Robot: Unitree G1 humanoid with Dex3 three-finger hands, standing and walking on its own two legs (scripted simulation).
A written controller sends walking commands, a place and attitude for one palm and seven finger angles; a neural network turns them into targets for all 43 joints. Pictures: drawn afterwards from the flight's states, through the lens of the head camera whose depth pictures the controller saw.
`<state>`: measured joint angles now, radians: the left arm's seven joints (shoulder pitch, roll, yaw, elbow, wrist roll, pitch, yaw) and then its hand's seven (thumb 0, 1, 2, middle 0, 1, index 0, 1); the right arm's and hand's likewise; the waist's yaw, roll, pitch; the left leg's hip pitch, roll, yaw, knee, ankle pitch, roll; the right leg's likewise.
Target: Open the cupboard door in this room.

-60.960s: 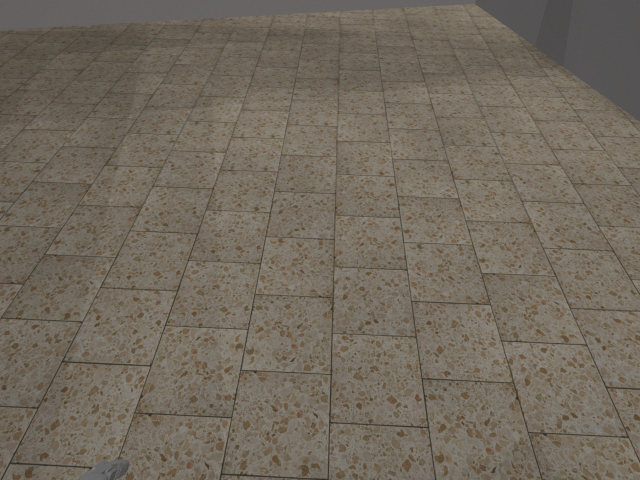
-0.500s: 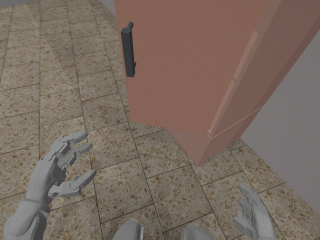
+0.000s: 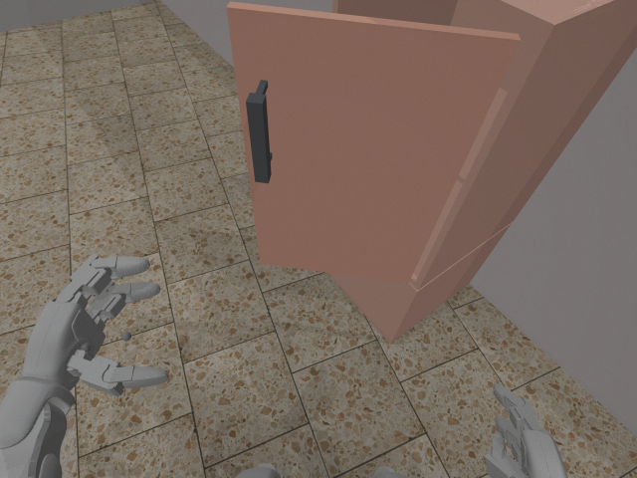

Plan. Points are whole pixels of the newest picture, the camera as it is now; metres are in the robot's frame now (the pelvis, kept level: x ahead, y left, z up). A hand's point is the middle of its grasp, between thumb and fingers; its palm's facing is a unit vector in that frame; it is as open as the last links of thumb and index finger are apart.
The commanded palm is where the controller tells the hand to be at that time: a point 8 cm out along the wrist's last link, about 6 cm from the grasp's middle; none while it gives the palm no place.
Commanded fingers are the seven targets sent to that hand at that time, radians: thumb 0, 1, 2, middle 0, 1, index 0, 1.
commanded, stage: raise the hand with hooked fingers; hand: left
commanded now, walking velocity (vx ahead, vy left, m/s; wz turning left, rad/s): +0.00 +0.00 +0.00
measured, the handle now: (262, 133) +0.59 +0.13 +0.08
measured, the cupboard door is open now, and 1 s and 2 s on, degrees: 46 46 46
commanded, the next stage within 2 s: move the hooked fingers beside the handle in 0.98 s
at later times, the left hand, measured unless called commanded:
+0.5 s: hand (80, 280) +0.29 +0.28 +0.11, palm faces -0.03 -1.00 -0.04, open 13.9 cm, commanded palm +0.26 +0.32 +0.11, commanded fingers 0.00 -0.50 0.30 -0.30 -1.20 -0.30 -1.20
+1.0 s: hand (103, 277) +0.30 +0.26 +0.10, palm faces -0.04 -1.00 -0.04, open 13.9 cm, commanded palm +0.27 +0.31 +0.11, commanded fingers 0.00 -0.50 0.30 -0.30 -1.20 -0.30 -1.20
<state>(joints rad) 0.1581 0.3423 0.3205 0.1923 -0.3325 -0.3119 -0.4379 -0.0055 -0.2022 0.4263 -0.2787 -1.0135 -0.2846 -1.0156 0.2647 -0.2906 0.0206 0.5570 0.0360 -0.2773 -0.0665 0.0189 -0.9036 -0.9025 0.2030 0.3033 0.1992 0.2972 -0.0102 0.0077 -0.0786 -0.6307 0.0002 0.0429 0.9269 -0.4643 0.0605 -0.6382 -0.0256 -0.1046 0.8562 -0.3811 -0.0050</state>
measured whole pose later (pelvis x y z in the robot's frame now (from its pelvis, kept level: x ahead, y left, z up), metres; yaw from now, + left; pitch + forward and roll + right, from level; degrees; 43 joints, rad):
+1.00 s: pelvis +0.01 -0.01 +0.02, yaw +0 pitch +7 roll -2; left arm -0.08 0.44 0.44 0.45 -0.35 -0.22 -0.57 -0.02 -0.50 0.30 -0.30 -1.20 -0.31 -1.20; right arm 0.28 -0.29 0.05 0.57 0.04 -0.23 -0.09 0.02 -0.90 -0.90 0.20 0.30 0.20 0.30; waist -0.01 0.02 -0.06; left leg -0.49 0.01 0.04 0.77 -0.40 0.04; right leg -0.50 -0.01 -0.10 0.71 -0.33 -0.02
